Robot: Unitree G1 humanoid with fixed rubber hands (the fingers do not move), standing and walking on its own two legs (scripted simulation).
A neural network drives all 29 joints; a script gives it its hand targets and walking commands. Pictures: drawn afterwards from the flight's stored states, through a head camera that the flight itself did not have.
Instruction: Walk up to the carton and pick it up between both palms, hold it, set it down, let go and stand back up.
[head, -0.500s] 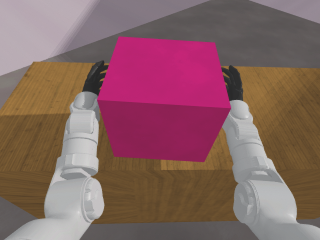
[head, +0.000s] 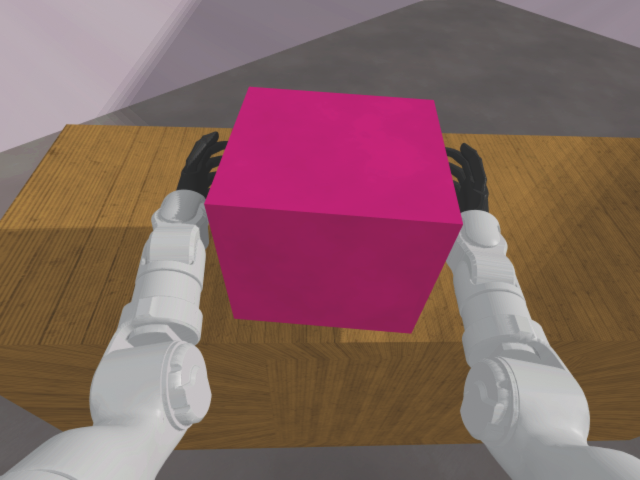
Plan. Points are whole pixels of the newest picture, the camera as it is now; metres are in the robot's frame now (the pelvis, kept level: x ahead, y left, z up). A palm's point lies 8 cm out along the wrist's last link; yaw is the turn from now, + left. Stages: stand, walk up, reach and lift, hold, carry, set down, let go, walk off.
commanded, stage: set down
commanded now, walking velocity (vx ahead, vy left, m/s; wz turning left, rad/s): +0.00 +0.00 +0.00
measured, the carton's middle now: (331, 212) +0.44 +0.01 +0.08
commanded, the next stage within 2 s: none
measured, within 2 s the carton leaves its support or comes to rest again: rests again in 1.20 s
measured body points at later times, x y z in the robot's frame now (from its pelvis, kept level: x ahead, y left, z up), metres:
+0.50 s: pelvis +0.01 +0.00 +0.00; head +0.04 +0.01 +0.45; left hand +0.44 +0.18 +0.10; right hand +0.44 -0.17 +0.11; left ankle +0.00 +0.13 -0.75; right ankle -0.01 -0.13 -0.75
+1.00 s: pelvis +0.02 +0.00 +0.00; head +0.04 +0.01 +0.45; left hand +0.45 +0.18 +0.09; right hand +0.43 -0.18 +0.10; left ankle +0.00 +0.13 -0.75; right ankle -0.01 -0.13 -0.75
